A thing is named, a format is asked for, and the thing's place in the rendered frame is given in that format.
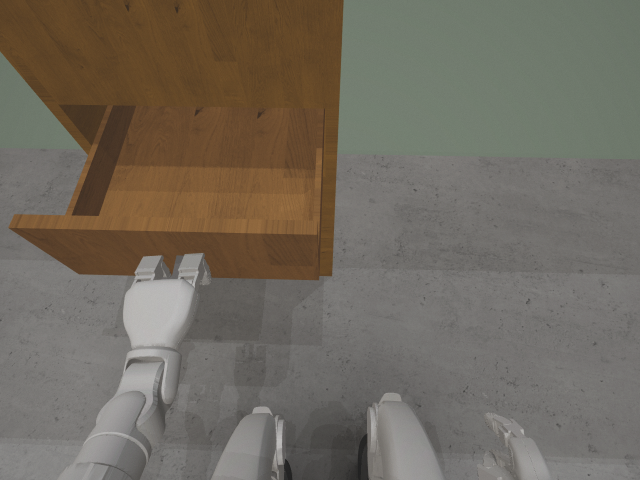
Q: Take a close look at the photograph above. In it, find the robot left forearm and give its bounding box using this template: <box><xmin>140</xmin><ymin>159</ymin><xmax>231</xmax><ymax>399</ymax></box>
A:
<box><xmin>57</xmin><ymin>346</ymin><xmax>182</xmax><ymax>480</ymax></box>

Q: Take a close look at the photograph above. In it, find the robot left hand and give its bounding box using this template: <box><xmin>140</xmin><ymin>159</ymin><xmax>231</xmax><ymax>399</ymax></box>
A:
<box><xmin>123</xmin><ymin>253</ymin><xmax>212</xmax><ymax>350</ymax></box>

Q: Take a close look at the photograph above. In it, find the robot right hand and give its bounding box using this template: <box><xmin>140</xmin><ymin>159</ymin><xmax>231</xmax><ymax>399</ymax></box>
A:
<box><xmin>477</xmin><ymin>412</ymin><xmax>554</xmax><ymax>480</ymax></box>

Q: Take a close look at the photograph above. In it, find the cabinet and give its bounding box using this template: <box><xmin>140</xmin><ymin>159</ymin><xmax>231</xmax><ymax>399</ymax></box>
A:
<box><xmin>0</xmin><ymin>0</ymin><xmax>344</xmax><ymax>276</ymax></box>

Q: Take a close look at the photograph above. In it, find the drawer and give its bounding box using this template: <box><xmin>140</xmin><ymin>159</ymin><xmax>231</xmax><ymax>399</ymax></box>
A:
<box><xmin>8</xmin><ymin>105</ymin><xmax>325</xmax><ymax>280</ymax></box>

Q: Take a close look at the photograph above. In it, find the robot thigh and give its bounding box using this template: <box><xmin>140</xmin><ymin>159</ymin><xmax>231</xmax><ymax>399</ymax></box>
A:
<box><xmin>211</xmin><ymin>413</ymin><xmax>286</xmax><ymax>480</ymax></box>
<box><xmin>367</xmin><ymin>401</ymin><xmax>447</xmax><ymax>480</ymax></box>

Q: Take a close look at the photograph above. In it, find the handle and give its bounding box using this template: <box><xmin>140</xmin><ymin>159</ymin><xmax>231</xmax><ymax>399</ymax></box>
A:
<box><xmin>161</xmin><ymin>255</ymin><xmax>184</xmax><ymax>280</ymax></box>

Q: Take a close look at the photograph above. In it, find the right robot thigh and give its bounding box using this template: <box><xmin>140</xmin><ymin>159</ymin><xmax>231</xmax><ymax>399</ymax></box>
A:
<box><xmin>367</xmin><ymin>401</ymin><xmax>447</xmax><ymax>480</ymax></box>

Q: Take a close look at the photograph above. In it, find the left robot thigh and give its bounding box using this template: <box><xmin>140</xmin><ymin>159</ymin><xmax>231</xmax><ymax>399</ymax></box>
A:
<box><xmin>211</xmin><ymin>413</ymin><xmax>286</xmax><ymax>480</ymax></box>

